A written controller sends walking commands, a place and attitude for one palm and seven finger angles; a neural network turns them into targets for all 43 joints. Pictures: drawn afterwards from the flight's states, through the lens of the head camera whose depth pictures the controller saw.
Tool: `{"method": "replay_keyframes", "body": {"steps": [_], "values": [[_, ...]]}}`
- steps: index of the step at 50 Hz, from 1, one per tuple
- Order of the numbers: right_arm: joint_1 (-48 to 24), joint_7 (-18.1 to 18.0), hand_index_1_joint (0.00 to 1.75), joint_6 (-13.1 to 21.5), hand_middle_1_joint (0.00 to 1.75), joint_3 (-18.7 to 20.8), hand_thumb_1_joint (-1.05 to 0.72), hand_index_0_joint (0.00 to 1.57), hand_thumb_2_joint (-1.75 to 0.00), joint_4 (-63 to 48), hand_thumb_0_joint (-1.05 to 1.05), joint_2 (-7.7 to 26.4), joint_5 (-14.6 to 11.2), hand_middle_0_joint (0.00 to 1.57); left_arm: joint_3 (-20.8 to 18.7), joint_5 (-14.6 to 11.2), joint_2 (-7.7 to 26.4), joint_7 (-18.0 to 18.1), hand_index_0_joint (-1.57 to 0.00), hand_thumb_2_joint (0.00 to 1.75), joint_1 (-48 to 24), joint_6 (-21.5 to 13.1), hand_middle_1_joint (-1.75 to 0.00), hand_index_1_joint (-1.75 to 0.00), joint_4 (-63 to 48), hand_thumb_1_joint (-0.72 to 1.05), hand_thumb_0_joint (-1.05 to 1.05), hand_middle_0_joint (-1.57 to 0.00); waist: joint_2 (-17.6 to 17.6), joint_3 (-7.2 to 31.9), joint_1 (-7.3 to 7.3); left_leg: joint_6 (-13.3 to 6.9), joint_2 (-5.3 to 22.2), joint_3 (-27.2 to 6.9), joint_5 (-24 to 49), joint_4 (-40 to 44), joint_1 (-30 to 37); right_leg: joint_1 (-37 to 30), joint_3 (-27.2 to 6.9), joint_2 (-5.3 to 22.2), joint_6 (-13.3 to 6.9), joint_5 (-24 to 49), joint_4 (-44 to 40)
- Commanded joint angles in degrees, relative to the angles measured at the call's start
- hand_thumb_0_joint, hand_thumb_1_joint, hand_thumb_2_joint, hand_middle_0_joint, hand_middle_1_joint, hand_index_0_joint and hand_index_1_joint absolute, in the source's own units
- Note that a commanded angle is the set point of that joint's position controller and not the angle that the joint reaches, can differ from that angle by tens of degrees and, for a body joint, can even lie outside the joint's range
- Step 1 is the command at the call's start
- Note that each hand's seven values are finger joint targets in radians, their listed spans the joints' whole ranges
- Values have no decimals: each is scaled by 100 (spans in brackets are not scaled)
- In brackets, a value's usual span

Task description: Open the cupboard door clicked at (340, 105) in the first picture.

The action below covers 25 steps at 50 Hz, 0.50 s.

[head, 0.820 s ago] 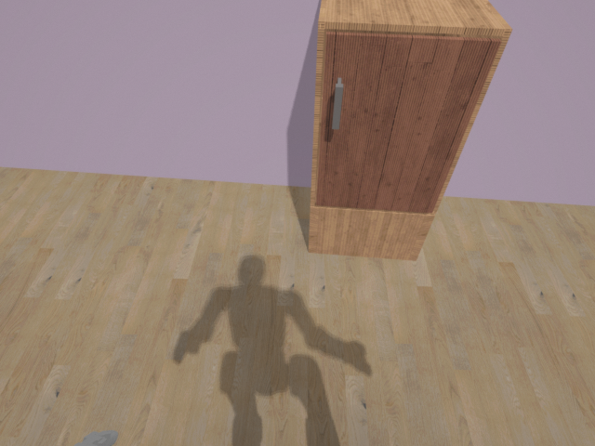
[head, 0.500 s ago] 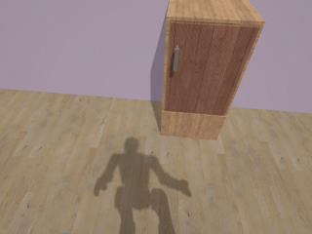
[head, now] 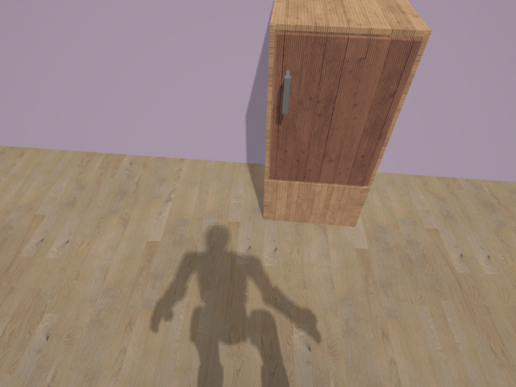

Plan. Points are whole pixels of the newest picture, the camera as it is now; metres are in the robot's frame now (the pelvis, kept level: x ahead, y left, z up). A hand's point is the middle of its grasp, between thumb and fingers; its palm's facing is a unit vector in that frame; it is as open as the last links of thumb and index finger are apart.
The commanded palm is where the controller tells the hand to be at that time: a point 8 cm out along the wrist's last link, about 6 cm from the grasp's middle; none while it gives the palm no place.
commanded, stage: look at it before walking up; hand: left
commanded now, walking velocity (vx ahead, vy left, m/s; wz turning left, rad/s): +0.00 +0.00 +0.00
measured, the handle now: (286, 92) +0.98 -0.04 -0.04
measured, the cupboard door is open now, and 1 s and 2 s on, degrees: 0 0 0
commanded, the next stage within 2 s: walk to a spot facing it in 0.62 s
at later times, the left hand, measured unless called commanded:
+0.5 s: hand out of the picture +0.07 +0.25 -0.15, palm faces -0.02 -0.94 -0.33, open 7.4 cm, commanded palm none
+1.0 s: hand out of the picture +0.08 +0.22 -0.17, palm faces -0.09 -0.95 -0.30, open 7.4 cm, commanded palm none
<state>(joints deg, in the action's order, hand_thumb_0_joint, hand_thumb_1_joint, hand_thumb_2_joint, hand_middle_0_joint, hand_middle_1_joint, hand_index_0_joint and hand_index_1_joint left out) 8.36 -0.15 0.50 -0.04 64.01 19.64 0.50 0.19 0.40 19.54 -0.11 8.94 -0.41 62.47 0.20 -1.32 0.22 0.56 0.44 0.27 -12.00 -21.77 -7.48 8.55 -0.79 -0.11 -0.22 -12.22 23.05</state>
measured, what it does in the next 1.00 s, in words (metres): stands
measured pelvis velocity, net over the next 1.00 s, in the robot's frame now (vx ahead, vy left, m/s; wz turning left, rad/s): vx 0.00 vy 0.00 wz -0.11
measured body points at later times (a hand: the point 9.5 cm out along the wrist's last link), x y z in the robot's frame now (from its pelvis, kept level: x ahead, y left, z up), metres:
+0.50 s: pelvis +0.00 +0.00 +0.00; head +0.00 +0.00 +0.45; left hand +0.07 +0.30 -0.13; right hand +0.08 -0.30 -0.13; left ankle +0.00 +0.13 -0.74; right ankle +0.00 -0.12 -0.74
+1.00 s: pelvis +0.00 +0.00 -0.01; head +0.02 -0.01 +0.44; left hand +0.08 +0.27 -0.15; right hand +0.07 -0.28 -0.15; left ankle +0.00 +0.13 -0.74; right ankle +0.01 -0.12 -0.74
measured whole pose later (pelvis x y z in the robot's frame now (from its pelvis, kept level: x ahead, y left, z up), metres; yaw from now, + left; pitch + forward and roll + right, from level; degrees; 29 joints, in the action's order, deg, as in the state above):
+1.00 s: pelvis +0.00 +0.00 -0.01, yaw -6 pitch -1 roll +1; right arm 7.1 -1.3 -0.8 1.4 57.3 15.1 0.6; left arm -1.4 0.9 16.5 -0.2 11.6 2.7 57.2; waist -0.8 -3.1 -0.9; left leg 0.9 2.3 6.2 -17.3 -30.2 -11.8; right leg 16.5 -6.4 -2.3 -0.4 -16.2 34.0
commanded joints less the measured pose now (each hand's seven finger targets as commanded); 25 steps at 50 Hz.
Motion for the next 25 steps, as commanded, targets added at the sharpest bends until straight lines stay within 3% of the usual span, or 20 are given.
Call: {"method": "replay_keyframes", "body": {"steps": [1, 25], "values": [[-329, -55, 30, 144, 30, 214, -90, 20, -90, -362, 0, 1122, 8, 20, -214, 23, 1185, 78, -20, 90, -312, -128, -30, -30, -393, 90, 0, -20, -106, 192, -26, -199, 597, -527, 434, 389, -69, 113, -635, 700, -176, 336, -521], [-383, -55, 30, 151, 30, 211, -90, 20, -90, -352, 0, 1137, 0, 20, -219, 33, 1168, 73, -20, 90, -301, -134, -30, -30, -380, 90, 0, -20, -25, 220, -24, -194, 616, -549, 580, 422, 20, 96, -603, 691, -153, 526, -540]]}}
